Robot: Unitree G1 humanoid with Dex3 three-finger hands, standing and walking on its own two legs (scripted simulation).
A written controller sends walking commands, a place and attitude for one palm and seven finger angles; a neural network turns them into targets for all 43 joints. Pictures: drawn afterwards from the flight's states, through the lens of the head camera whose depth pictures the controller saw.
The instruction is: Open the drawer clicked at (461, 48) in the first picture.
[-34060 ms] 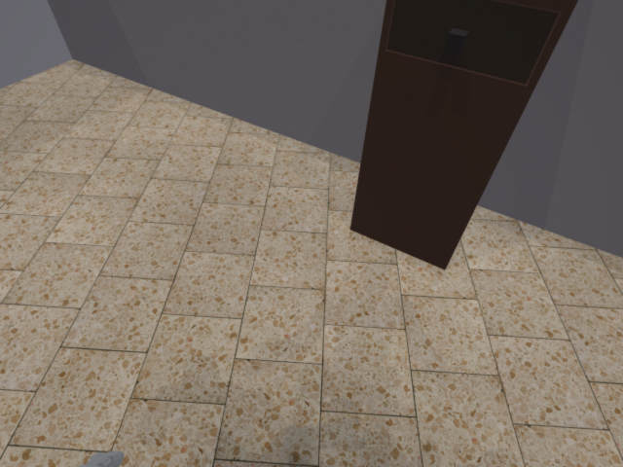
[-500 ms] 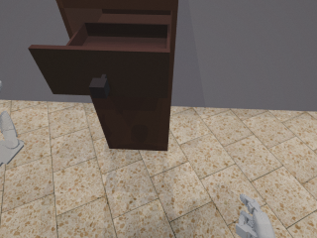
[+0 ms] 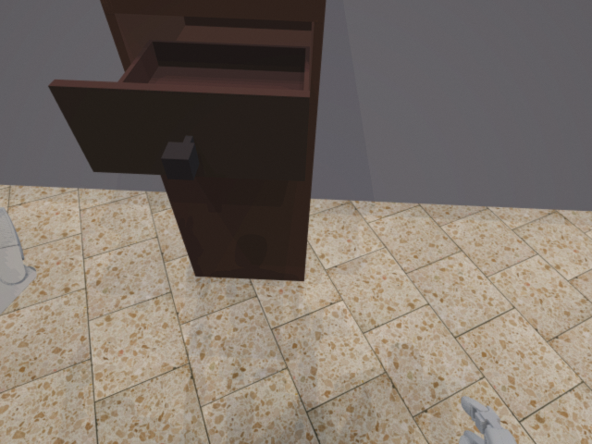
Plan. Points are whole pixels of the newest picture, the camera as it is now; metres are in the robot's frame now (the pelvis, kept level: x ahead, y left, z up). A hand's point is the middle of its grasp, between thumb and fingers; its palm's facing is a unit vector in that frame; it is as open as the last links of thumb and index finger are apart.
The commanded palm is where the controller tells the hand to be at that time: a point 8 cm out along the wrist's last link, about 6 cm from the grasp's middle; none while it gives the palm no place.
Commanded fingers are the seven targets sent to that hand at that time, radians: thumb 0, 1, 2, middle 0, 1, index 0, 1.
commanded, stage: let the arm hang, fingers relaxed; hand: left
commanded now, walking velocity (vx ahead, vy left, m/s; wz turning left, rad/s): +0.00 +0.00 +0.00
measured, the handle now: (184, 153) +0.51 +0.19 +0.12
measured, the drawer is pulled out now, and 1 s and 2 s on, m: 0.28 0.28 0.28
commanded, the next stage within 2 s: look to check the result in 1.12 s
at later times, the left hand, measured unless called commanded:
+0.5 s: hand out of the picture -0.13 +0.16 -0.17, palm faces +0.12 -0.98 -0.17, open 7.2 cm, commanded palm none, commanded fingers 0.00 0.90 0.90 -0.20 -0.30 -0.20 -0.30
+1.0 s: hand out of the picture -0.07 +0.14 -0.17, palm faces +0.07 -0.98 -0.16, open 7.4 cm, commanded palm none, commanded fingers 0.00 0.90 0.90 -0.20 -0.30 -0.20 -0.30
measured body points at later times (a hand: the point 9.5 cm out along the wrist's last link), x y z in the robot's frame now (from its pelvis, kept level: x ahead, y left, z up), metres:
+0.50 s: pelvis -0.05 -0.01 +0.00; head -0.02 +0.01 +0.45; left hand -0.13 +0.21 -0.16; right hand -0.04 -0.23 -0.15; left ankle -0.02 +0.10 -0.73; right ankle -0.02 -0.11 -0.73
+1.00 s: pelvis -0.05 -0.01 +0.01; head -0.05 -0.02 +0.46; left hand -0.07 +0.20 -0.16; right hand -0.08 -0.22 -0.16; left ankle -0.02 +0.10 -0.73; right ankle -0.02 -0.11 -0.73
